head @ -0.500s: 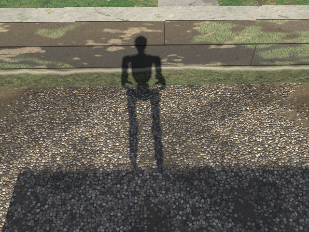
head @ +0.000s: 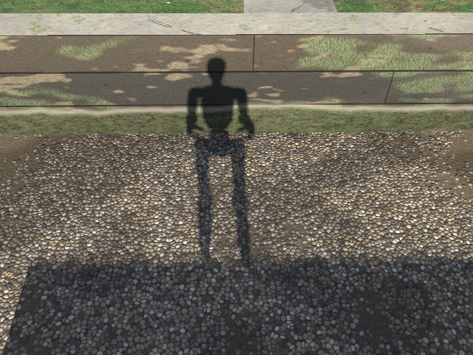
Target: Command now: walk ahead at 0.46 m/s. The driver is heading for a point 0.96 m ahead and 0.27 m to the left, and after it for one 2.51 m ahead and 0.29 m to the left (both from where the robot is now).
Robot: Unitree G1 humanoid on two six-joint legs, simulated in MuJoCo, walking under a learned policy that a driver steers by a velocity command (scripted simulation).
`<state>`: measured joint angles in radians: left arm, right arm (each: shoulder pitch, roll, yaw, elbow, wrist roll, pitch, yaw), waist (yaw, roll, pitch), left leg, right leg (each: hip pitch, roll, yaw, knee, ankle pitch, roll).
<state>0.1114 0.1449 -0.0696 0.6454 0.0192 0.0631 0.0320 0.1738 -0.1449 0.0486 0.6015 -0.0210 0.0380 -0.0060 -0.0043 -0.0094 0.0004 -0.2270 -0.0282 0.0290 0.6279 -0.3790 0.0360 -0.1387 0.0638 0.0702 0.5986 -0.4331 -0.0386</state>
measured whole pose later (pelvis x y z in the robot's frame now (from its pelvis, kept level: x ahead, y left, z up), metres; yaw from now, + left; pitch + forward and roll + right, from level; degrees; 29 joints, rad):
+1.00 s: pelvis +0.00 +0.01 +0.01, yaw +0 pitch +0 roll +0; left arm 0.20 0.17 -0.07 0.72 0.02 0.07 0.04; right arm 0.26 -0.18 0.05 0.69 -0.01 0.04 -0.02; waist 0.01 -0.01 -0.03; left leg -0.17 -0.05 0.02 0.46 -0.29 0.05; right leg -0.08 0.04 0.07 0.43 -0.34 -0.02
